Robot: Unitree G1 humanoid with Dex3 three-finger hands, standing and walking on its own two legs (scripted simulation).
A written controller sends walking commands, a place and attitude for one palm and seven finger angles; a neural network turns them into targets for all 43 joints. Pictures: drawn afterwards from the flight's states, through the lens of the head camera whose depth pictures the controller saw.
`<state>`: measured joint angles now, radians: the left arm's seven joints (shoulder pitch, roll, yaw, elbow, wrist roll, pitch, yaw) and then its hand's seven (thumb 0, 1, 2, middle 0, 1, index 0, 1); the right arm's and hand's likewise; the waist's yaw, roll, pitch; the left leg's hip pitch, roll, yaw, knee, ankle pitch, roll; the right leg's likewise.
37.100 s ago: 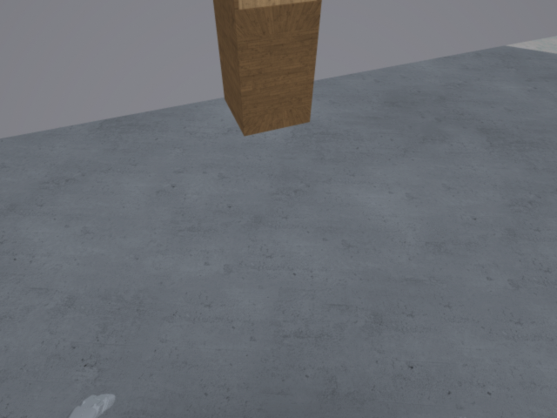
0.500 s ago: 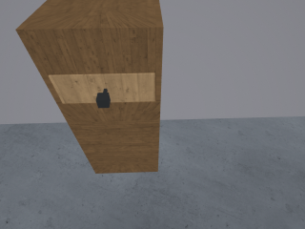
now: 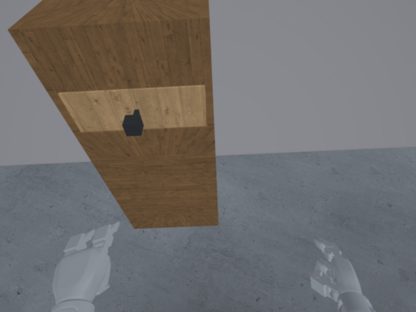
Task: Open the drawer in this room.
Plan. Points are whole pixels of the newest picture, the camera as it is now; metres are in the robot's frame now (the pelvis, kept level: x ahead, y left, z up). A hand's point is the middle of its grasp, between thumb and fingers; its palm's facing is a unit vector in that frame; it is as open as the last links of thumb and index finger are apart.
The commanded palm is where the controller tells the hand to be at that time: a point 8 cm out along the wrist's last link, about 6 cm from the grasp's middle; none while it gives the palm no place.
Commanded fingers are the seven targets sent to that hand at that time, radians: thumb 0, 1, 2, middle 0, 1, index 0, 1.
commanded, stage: raise the hand with hooked fingers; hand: left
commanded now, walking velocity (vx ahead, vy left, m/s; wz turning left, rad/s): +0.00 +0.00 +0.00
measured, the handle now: (134, 120) +0.57 +0.27 +0.02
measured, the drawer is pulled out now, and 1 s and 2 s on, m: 0.00 0.00 0.00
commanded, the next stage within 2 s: move the hooked fingers above the handle in 1.54 s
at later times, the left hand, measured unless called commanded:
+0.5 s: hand (85, 239) +0.23 +0.26 +0.03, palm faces -0.06 -0.12 -0.99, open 11.2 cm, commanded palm +0.21 +0.26 +0.10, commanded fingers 0.00 -0.13 0.46 -0.27 -0.96 -0.27 -0.96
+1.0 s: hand (74, 182) +0.30 +0.27 +0.12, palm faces +0.08 -0.06 -1.00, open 13.6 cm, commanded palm +0.27 +0.27 +0.17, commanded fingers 0.00 -0.50 0.30 -0.30 -1.20 -0.30 -1.20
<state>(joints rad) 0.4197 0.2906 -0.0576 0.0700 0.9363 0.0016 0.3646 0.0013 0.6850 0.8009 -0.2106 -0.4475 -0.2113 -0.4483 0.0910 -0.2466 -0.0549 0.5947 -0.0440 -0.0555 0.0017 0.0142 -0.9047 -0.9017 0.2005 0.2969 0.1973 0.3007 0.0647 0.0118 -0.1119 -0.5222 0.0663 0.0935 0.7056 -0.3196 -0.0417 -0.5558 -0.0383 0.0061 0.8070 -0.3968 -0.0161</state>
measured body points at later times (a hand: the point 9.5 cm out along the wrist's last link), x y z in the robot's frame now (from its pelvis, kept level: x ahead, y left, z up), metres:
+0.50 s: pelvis +0.02 +0.01 +0.01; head +0.05 -0.03 +0.45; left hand +0.23 +0.26 +0.08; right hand +0.21 -0.20 -0.11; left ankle +0.01 +0.16 -0.71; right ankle +0.00 -0.11 -0.71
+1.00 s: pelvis +0.02 +0.02 +0.02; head +0.02 -0.02 +0.47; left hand +0.29 +0.27 +0.17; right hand +0.25 -0.17 -0.07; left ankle +0.01 +0.16 -0.71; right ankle +0.00 -0.11 -0.71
